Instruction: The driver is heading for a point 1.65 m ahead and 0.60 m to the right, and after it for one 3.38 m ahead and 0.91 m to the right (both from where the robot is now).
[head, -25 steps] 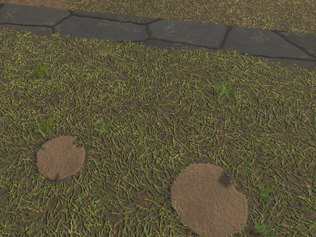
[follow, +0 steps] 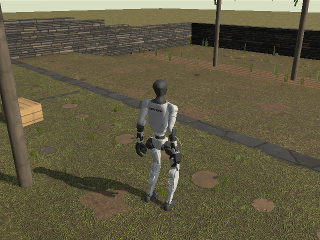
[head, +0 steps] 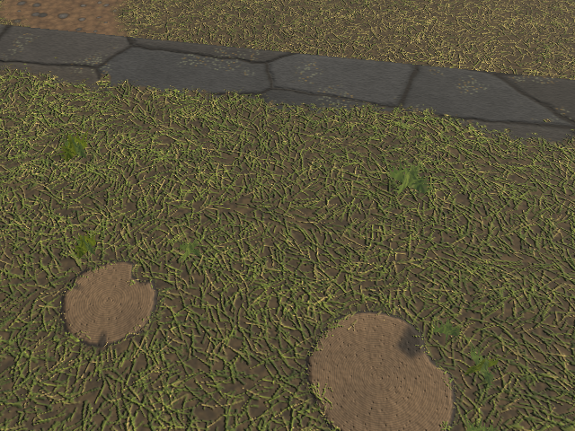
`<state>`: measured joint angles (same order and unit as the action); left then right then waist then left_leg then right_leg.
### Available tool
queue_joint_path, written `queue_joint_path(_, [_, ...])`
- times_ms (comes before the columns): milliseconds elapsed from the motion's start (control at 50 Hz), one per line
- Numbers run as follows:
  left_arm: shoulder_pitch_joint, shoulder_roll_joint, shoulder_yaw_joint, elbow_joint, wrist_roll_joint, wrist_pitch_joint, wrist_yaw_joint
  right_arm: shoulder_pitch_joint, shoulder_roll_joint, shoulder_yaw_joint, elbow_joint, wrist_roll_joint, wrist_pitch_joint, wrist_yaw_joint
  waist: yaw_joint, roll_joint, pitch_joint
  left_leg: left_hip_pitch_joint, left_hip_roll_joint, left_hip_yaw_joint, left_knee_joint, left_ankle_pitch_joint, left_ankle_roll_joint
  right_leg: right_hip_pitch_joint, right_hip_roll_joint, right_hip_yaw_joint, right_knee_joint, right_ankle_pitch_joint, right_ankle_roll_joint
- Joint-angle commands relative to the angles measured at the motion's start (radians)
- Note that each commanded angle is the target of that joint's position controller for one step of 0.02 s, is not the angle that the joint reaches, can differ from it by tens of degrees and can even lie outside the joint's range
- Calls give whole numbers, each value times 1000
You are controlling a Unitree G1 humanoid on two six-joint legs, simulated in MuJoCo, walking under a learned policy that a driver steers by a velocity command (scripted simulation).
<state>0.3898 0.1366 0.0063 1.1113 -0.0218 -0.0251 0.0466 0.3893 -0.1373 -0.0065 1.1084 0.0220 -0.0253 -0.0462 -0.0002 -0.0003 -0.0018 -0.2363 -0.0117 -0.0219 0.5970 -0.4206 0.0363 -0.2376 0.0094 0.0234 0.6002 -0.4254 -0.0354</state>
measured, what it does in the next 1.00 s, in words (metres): walks ahead: left foot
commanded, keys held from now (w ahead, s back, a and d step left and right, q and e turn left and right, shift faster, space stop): w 0.56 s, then w+e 0.08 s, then e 0.36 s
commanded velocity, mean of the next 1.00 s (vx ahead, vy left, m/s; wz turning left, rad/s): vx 0.34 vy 0.00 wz -0.14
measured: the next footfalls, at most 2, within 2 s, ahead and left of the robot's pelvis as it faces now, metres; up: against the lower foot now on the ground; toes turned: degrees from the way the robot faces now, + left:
left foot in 0.64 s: +0.46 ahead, +0.08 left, +0.00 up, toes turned +0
right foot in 1.14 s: +0.52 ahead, -0.17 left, +0.00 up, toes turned -18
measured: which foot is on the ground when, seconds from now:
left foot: down 0.00-0.22, up 0.24-0.62, down 0.64-1.00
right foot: down 0.00-0.62, up 0.64-1.00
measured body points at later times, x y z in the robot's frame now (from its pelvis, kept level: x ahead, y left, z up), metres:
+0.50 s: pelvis +0.18 -0.03 +0.00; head +0.20 -0.04 +0.45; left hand +0.06 +0.18 -0.13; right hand +0.37 -0.26 -0.11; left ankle +0.35 +0.10 -0.68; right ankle +0.01 -0.11 -0.73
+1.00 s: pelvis +0.41 -0.01 +0.01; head +0.44 -0.03 +0.46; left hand +0.58 +0.22 -0.11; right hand +0.42 -0.29 -0.12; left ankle +0.42 +0.08 -0.73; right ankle +0.50 -0.17 -0.68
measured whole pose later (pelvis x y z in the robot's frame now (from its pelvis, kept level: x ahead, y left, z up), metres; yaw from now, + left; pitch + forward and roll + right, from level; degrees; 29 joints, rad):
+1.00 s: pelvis +0.41 -0.01 +0.01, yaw -11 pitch +1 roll +2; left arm 0.16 0.24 0.07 0.81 -0.01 -0.01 0.01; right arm 0.20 -0.26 -0.04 0.94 -0.01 -0.07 -0.03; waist -0.03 -0.03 0.06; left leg -0.16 -0.02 0.22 0.31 -0.18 0.06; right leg -0.63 -0.09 0.01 0.82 -0.12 0.01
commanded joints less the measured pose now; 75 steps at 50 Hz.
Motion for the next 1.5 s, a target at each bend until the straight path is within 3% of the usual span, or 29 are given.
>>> queue_joint_path(20, [56, 71, 15, -33, -8, -41, -7, 85, -87, -19, -24, 10, -39, 6, -9, 19, 194, -114, 62, -106, -168, -295, 93, -162, -31, 54, -117, -249, -74])
queue_joint_path(140, [-41, 24, -1, -115, -14, -107, -42, 179, -193, -49, -32, 15, -76, 28, -28, 182, 186, 50, 316, -536, -343, -191, 254, -317, 14, -45, 153, -11, -88])
queue_joint_path(180, [65, 41, 7, -84, -17, -119, -52, 68, -186, -47, -75, 18, -72, 30, 57, 154, 156, -27, 269, -393, -243, 44, 196, -131, 10, -44, -12, 11, -97])
queue_joint_path(200, [233, 69, 24, -24, -15, -118, -52, -61, -179, -43, -123, 18, -69, 33, 151, 91, 120, -219, 179, -243, -113, 184, 131, 161, 4, 10, -148, 66, -111])
queue_joint_path(220, [437, 214, 71, 34, -8, -112, -50, -144, -123, -28, -176, 17, -84, 37, 220, -205, 62, -449, -5, 13, 317, 299, 32, 436, -172, 333, -308, 135, -177])
queue_joint_path(240, [454, 266, 77, 20, 6, -110, -59, -97, -82, -15, -192, 14, -107, 37, 177, -374, 19, -636, -64, -6, 555, -25, 18, 520, -371, 691, -398, 253, -265])
queue_joint_path(260, [332, 170, 48, -15, 19, -112, -56, -108, -128, -23, -191, 18, -118, 45, 116, -179, 94, -701, 8, -78, 707, -33, 42, 464, -385, 639, -374, 314, -261])
queue_joint_path(300, [200, 131, 27, -57, 17, -100, -59, -113, -128, -28, -194, 22, -124, 57, 52, -32, 127, -742, 66, -56, 735, 116, 60, 421, -307, 376, -380, 494, -205])
queue_joint_path(360, [218, 75, 1, -45, 22, -63, -56, -149, -111, -42, -213, 9, -105, 70, 31, -67, 104, -681, 103, 25, 646, 213, 50, 367, -206, 158, -403, 649, -123])
queue_joint_path(440, [168, 135, 0, -79, 28, -65, -28, -380, -57, -10, -314, -2, -90, 76, 45, -51, 174, -499, 71, 96, 248, 413, 7, 119, -143, 54, -497, 634, -123])
queue_joint_path(540, [198, 208, 27, -79, 4, -81, -18, -508, -136, -19, -388, 13, -94, 86, 29, -97, 162, -370, 20, 96, -25, 461, 51, 253, -211, 50, -489, 793, -117])
queue_joint_path(580, [187, 220, 36, -84, 18, -72, -21, -439, -187, -42, -384, 9, -98, 85, -28, -130, 67, -246, -27, 102, -39, 415, 83, 345, -228, 54, -345, 1119, -96])
queue_joint_path(620, [121, 221, 36, -107, 36, -53, -30, -124, -260, -81, -297, 15, -92, 68, -188, -157, -111, 142, -28, 74, -64, 411, 131, 253, -185, 43, 21, 1247, -65])
queue_joint_path(640, [107, 179, 18, -143, 53, -59, -40, 70, -348, -101, -259, -5, -82, 51, -233, -34, -276, 489, 199, -174, -37, 349, 188, -3, -106, 25, 350, 845, -46])
queue_joint_path(660, [294, -7, -24, -121, 23, -75, -53, 85, -363, -96, -243, -50, -88, 64, -110, 276, -454, 751, 472, -678, -174, 335, 369, -327, 94, 101, 722, -133, 0])
queue_joint_path(680, [224, 130, 8, -114, -10, -96, -54, 20, -264, -76, -249, -44, -92, 64, -130, 174, -366, 603, 429, -694, -265, 397, 327, -375, 55, 196, 843, -129, -13])
queue_joint_path(700, [108, 182, 27, -156, -29, -95, -46, -115, -223, -62, -270, -32, -97, 62, -89, 119, -176, 397, 405, -458, -266, 580, 272, -403, 5, 144, 830, -50, -6])
queue_joint_path(720, [59, 183, 32, -168, -21, -86, -31, -200, -190, -50, -278, -27, -106, 71, -43, -1, -108, 232, 364, -299, -278, 760, 234, -347, -47, 112, 790, 12, 7])
queue_joint_path(760, [84, 150, 49, -161, -11, -51, -18, -246, -149, -39, -258, -41, -114, 80, 23, 27, -56, 33, 287, -95, -339, 816, 181, -227, -95, 94, 703, 59, 13])
queue_joint_path(880, [-28, 136, 67, -273, 7, 5, -13, -269, -237, -57, -236, -51, -101, 37, 58, 82, -15, -46, 270, 96, -399, 857, 208, -286, -115, 39, 442, 225, 45])
queue_joint_path(1020, [-217, 162, 78, -387, 12, 19, -58, -234, -300, -79, -239, -15, -32, 1, -16, 72, -40, 105, 310, 148, -319, 657, 183, -272, -97, -45, 145, 297, 34])
queue_joint_path(1100, [-216, 175, 93, -435, 9, 17, -80, -251, -311, -90, -252, 9, 0, -5, 9, 79, -43, 173, 331, 146, -153, 648, 117, -215, -47, -95, -40, 240, -23])
queue_joint_path(1120, [-165, 206, 109, -426, 14, 11, -75, -220, -291, -87, -246, 9, 4, -5, 29, 35, -75, 147, 278, 182, -23, 647, 69, -104, -15, -91, -133, 357, -54])
queue_joint_path(1140, [-84, 323, 147, -422, 20, 7, -55, -190, -261, -78, -261, -17, 2, -1, 44, -134, -132, -9, 185, 233, 233, 485, -8, 89, -126, 98, -172, 756, -117])
queue_joint_path(1160, [-61, 422, 162, -443, 38, 10, -40, -188, -194, -54, -308, -59, -5, 12, -2, -343, -170, -373, 10, 210, 550, -237, -87, 311, -360, 458, -147, 1113, -311])
queue_joint_path(1180, [-33, 353, 139, -452, 44, -3, -51, -227, -223, -59, -315, -41, -14, 25, 50, -221, -308, -427, -8, -11, 692, -278, -73, 334, -398, 540, -189, 977, -374])
queue_joint_path(1200, [-88, 326, 132, -468, 38, -13, -55, -279, -251, -68, -331, -9, -15, 30, 43, -135, -250, -467, 15, -41, 719, -195, -54, 292, -349, 446, -209, 886, -328])
queue_joint_path(1240, [-203, 278, 117, -494, 6, -6, -44, -294, -258, -76, -317, -20, -2, 13, 0, -35, -163, -461, 58, -54, 619, -49, -55, 164, -260, 326, -229, 694, -226])
queue_joint_path(1500, [-210, 306, 120, -557, 23, 34, -4, -313, -222, -73, -350, -14, 6, 11, 13, -159, -122, -242, -22, -67, 166, 68, -90, -2, -164, 418, -270, 289, -187])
